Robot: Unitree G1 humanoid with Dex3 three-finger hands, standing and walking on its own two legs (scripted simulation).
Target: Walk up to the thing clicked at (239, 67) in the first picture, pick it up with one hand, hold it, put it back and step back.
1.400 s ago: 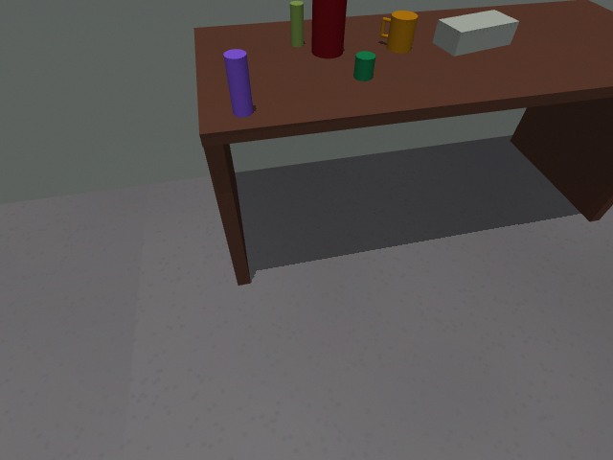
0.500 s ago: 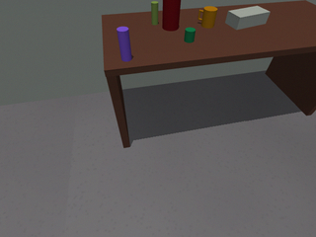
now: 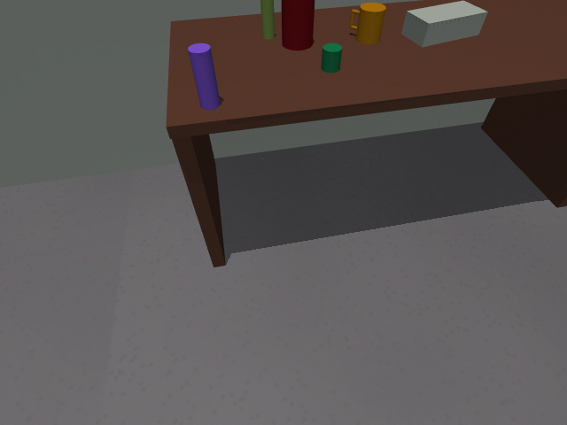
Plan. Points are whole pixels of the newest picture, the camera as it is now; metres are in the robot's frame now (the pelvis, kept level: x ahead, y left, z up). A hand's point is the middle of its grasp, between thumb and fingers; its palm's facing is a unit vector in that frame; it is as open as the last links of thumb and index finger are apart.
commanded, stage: walk up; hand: left
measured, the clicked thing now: (205, 78) +0.91 +0.20 +0.03
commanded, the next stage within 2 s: none
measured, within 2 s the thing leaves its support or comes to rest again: neither
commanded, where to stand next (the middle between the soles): +0.55 -0.06 m, yaw +8 degrees
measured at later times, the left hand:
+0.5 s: hand out of the picture +0.16 +0.23 -0.17, palm faces +0.12 -0.94 -0.32, open 7.4 cm
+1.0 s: hand (188, 293) +0.37 +0.19 -0.12, palm faces +0.13 -0.89 -0.44, open 7.4 cm
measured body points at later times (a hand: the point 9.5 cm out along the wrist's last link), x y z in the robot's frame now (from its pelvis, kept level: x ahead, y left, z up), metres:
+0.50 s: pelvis +0.19 -0.03 -0.02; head +0.22 +0.00 +0.43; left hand +0.16 +0.28 -0.15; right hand +0.35 -0.32 -0.11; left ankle +0.26 +0.09 -0.73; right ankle +0.07 -0.14 -0.69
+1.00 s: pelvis +0.38 -0.10 -0.01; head +0.39 -0.13 +0.44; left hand +0.36 +0.24 -0.09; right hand +0.50 -0.41 -0.13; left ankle +0.36 +0.04 -0.66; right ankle +0.42 -0.21 -0.73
